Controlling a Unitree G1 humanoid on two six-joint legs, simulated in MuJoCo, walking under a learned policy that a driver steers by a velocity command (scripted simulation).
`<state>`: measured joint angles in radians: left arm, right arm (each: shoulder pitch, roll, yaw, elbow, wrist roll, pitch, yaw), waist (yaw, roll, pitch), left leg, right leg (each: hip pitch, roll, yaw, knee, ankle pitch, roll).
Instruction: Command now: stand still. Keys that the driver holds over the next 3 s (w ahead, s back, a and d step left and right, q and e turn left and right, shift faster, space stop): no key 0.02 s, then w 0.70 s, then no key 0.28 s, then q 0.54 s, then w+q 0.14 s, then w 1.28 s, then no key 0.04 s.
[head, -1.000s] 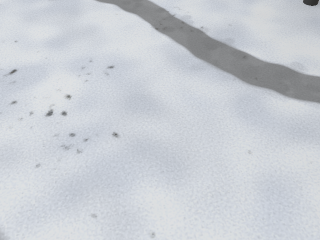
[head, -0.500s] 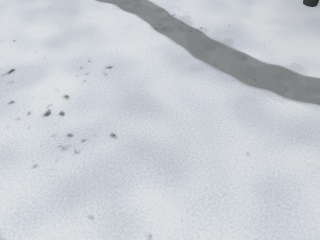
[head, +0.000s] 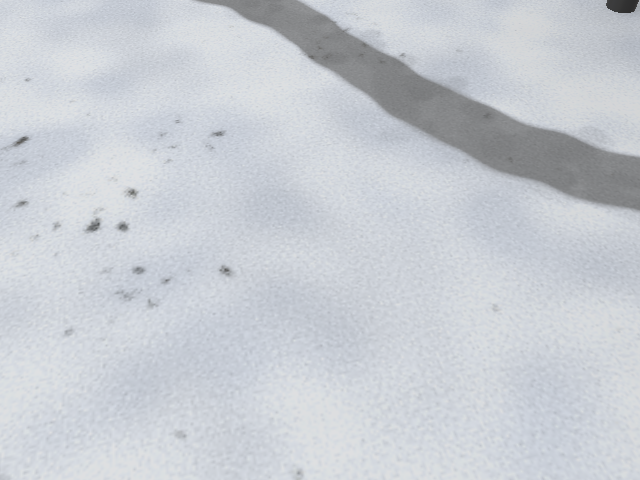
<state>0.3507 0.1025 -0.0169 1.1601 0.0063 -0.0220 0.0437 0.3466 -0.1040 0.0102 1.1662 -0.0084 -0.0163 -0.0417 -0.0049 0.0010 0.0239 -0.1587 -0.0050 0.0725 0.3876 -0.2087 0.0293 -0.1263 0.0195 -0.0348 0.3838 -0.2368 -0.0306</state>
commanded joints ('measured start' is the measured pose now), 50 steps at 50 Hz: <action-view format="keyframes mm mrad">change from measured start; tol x32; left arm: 1 91 60 7 0 0 -2 2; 15 231 177 82 -26 11 -24 -18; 35 -368 84 54 -295 8 -31 -79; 41 157 249 113 -132 50 -69 -36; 50 -61 118 46 -140 13 -84 -31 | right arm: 1 91 -59 -7 1 0 -2 -2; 16 -53 -78 -43 -177 -19 -66 55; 21 452 -262 -117 -39 -11 -77 36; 50 174 -40 -46 -99 -21 -3 28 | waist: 1 0 -1 78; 17 7 -107 186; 21 -186 335 43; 36 -9 118 130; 43 80 -39 -354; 50 -65 -24 -39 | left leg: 1 -12 109 -113 -71 79 17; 7 -152 63 -137 -17 -490 78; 15 -387 26 -12 296 -221 68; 19 121 -16 -1 49 -94 75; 21 454 358 -611 -225 -239 198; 39 172 178 -46 123 1068 79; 41 -40 85 -3 601 528 56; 42 -276 -76 -21 1013 -431 31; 50 -116 38 -88 660 -141 4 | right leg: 1 -70 -112 107 -78 102 -24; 7 -206 -77 147 -43 -486 -93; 17 -28 -294 407 -192 -294 -214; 23 -668 -57 35 751 -175 -74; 39 -90 75 -115 184 197 -124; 42 482 -480 488 149 1015 -349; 50 -167 -233 71 -120 849 -214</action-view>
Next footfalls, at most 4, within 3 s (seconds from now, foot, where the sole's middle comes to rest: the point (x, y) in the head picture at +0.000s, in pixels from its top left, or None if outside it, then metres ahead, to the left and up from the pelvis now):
0.82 right None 0.46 -0.03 -0.78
1.36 left None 0.44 0.15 -0.78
1.88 right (348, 464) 0.56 -0.03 -0.78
2.36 left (210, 378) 0.76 0.28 -0.78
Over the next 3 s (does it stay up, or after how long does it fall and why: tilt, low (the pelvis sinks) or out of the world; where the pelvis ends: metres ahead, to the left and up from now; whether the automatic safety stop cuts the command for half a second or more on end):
stays up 0.98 0.28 -0.02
